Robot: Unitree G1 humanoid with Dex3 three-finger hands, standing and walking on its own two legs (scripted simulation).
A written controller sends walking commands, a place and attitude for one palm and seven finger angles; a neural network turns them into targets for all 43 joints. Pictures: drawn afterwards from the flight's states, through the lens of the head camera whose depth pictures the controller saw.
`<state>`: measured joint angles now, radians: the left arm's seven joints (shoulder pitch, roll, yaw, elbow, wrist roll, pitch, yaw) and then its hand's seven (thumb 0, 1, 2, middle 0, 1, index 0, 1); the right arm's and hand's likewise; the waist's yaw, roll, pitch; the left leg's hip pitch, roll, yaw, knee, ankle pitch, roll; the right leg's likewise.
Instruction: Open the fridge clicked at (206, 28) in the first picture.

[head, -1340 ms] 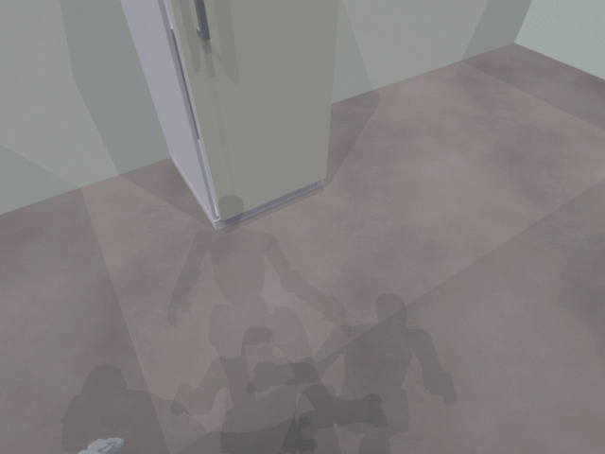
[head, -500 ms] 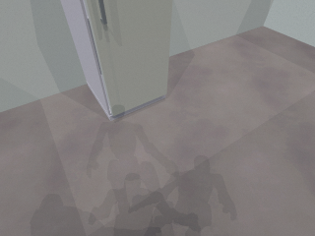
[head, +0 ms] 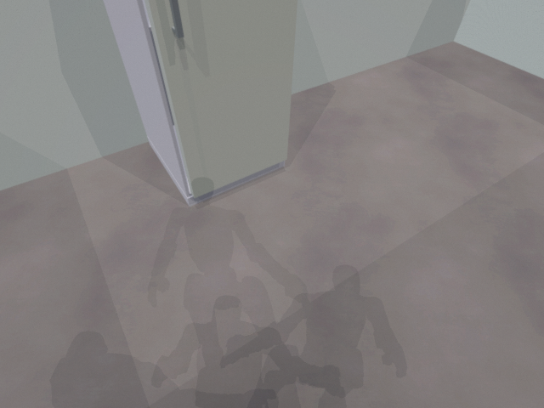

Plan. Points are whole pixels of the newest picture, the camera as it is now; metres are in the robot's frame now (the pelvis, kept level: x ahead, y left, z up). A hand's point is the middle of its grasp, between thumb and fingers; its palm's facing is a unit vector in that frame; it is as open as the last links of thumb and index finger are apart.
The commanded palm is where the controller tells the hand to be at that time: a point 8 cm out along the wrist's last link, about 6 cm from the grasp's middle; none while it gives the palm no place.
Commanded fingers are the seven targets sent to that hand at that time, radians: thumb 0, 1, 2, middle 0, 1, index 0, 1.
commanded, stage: look at it before walking up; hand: left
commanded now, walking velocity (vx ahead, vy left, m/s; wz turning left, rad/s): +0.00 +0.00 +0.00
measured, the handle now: out of the picture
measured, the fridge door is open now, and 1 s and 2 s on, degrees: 0 0 0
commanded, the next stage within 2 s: walk to a spot facing it in 0.10 s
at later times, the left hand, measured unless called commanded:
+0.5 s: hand out of the picture +0.07 +0.19 -0.18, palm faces -0.11 -0.96 -0.24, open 7.4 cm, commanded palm none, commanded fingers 0.00 0.90 0.90 -0.20 -0.30 -0.20 -0.30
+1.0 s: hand (172, 355) +0.25 +0.21 -0.20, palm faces -0.26 -0.95 -0.17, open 7.4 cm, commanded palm none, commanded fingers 0.00 0.90 0.90 -0.20 -0.30 -0.20 -0.30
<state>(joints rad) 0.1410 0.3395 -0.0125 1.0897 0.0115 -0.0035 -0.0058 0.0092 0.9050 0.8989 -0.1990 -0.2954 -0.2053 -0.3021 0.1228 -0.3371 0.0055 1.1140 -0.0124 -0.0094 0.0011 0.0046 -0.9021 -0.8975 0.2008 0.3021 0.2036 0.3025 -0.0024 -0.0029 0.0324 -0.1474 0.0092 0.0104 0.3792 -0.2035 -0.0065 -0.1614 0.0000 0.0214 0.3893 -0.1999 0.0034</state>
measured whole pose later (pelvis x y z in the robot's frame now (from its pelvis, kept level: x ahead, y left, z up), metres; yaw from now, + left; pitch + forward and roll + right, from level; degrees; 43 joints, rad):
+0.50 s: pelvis +0.04 -0.02 -0.02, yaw -8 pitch -1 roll +0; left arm 0.33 0.24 0.03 1.03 0.03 0.02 -0.04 0.01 0.91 0.90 -0.20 -0.29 -0.20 -0.30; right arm 0.24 -0.26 -0.02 1.04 -0.02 -0.01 0.00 0.00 -0.90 -0.90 0.20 0.30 0.20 0.30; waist 0.02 0.02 0.01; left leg -0.16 0.09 0.12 0.60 -0.41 -0.02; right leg -0.26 0.02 -0.02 0.62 -0.35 -0.02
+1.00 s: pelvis +0.22 +0.02 -0.02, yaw -21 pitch -1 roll -1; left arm 0.37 0.21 0.08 1.08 0.03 0.00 -0.01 0.01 0.91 0.90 -0.20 -0.29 -0.20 -0.30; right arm 0.15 -0.13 -0.03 0.95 -0.03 -0.08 0.00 0.00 -0.90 -0.90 0.20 0.30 0.20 0.30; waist 0.04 -0.05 0.05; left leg -0.34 0.09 0.18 0.64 -0.28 0.02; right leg -0.38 -0.01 0.02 1.19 -0.42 -0.03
